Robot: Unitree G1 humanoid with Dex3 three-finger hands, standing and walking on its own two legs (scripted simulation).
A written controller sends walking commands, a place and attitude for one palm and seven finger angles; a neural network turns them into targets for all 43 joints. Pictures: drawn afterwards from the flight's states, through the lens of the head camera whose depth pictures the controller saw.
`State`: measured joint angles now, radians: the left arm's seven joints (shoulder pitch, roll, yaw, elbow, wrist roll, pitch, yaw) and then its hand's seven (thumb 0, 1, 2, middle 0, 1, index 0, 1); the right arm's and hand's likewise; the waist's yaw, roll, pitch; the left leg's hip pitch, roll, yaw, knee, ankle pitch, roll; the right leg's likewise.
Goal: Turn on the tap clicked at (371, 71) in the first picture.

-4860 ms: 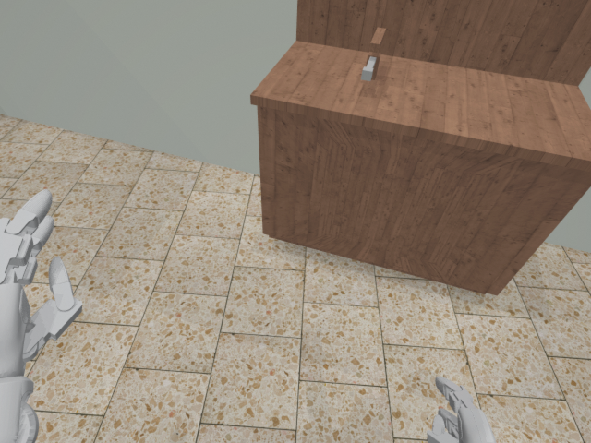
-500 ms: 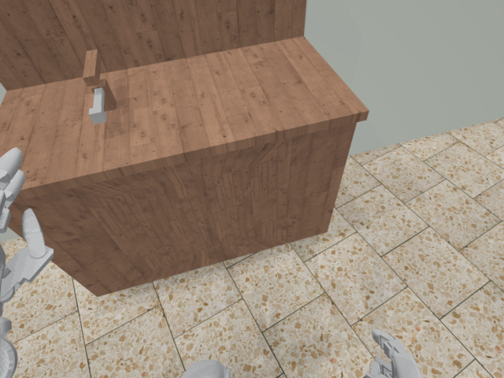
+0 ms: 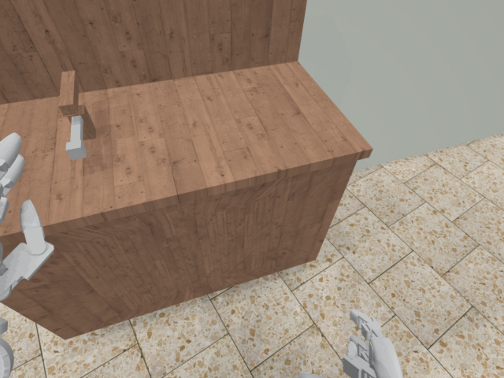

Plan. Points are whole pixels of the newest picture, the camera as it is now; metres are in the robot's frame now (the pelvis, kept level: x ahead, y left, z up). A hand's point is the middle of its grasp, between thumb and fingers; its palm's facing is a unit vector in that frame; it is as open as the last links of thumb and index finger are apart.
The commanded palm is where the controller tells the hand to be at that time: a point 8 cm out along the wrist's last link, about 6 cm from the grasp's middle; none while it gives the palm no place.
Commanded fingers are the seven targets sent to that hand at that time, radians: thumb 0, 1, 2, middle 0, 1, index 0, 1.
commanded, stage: take the last steps up to it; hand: left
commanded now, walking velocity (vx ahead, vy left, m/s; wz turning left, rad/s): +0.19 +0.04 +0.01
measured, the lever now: (76, 150) +0.52 +0.39 +0.03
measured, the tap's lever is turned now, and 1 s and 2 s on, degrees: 0 0 0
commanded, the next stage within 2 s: come to a stop and stand still in 0.32 s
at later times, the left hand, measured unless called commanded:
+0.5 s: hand (69, 197) +0.28 +0.24 +0.18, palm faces +0.42 -0.82 -0.40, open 7.4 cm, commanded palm +0.23 +0.28 +0.18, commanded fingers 0.00 0.90 0.90 -0.20 -0.30 -0.20 -0.30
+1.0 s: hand (91, 215) +0.27 +0.22 +0.16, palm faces +0.41 -0.83 -0.38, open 7.4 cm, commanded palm +0.22 +0.26 +0.18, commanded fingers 0.00 0.90 0.90 -0.20 -0.30 -0.20 -0.30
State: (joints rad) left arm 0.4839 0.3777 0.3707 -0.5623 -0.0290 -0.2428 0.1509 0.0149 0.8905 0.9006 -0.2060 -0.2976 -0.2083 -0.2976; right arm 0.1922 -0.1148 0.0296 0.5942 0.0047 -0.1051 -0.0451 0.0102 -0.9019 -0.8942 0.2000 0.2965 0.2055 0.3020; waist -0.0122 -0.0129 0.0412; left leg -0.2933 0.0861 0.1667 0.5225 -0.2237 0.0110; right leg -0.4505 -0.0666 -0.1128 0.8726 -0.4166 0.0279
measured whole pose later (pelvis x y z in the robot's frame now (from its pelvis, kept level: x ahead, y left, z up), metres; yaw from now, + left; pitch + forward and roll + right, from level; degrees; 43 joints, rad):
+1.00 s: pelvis +0.07 -0.03 +0.00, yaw +1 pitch -2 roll +0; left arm 0.48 0.35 0.33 -0.50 -0.04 -0.16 0.16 0.01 0.89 0.90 -0.21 -0.30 -0.21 -0.30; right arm 0.20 -0.22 0.01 0.63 0.01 -0.03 -0.07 0.01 -0.90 -0.89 0.20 0.30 0.21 0.30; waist 0.00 0.00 0.05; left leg -0.24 0.02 0.04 0.54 -0.27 0.00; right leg -0.26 0.01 -0.12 0.53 -0.24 -0.06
